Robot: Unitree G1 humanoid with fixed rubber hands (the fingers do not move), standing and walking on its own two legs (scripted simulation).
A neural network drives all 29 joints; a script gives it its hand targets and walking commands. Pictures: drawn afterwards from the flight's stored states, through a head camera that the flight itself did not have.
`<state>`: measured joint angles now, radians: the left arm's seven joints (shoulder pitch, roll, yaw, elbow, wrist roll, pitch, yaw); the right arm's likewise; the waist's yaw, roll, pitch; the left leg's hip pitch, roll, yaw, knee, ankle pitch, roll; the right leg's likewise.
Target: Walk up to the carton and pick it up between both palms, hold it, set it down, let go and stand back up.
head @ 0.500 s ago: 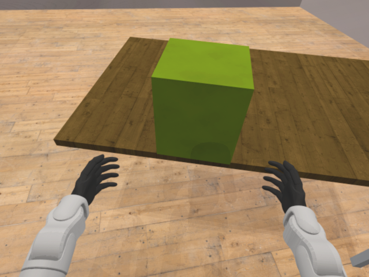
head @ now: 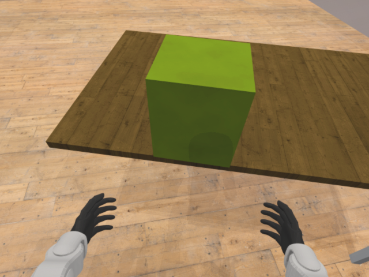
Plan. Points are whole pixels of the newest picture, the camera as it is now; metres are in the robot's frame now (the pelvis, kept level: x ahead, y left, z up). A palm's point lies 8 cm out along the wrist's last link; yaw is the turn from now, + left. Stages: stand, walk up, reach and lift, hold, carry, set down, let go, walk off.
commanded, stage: set down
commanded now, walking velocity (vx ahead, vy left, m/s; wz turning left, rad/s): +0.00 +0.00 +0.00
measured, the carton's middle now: (198, 103) +0.49 +0.01 +0.10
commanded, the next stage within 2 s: let go in 0.60 s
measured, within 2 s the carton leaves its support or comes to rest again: neither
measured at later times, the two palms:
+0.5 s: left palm (84, 264) +0.14 +0.23 -0.04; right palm (296, 273) +0.15 -0.21 -0.04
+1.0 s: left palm (87, 267) +0.14 +0.23 -0.08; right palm (288, 275) +0.15 -0.21 -0.08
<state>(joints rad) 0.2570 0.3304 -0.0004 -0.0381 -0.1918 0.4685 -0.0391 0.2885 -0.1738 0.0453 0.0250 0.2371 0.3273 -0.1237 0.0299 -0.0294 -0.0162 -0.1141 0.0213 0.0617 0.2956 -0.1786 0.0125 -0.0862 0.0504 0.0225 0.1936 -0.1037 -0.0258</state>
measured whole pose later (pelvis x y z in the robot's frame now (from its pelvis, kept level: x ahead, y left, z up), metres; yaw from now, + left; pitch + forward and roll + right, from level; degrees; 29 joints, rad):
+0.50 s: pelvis -0.01 +0.00 +0.00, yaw -1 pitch -1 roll +0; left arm 0.32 0.29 -0.02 0.08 -0.13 0.45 -0.02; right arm 0.34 -0.13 -0.02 0.17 0.12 0.28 -0.05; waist 0.05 -0.02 0.02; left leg -0.13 0.02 0.08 0.32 -0.18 0.01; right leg -0.14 0.05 0.03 0.29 -0.13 -0.03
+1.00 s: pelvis -0.01 +0.00 -0.01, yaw +0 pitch +0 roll -1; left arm 0.22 0.25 -0.04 0.32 -0.06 0.40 0.00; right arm 0.19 -0.12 -0.06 0.53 0.01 0.10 0.02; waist 0.03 -0.02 0.04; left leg -0.19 0.02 0.07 0.42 -0.22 0.02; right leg -0.19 0.04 0.02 0.38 -0.18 -0.02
